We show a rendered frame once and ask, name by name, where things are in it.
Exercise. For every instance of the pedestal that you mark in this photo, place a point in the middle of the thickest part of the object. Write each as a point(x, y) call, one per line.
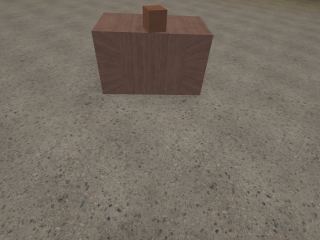
point(132, 61)

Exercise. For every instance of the carton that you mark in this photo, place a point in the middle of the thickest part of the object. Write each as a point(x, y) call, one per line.
point(154, 18)

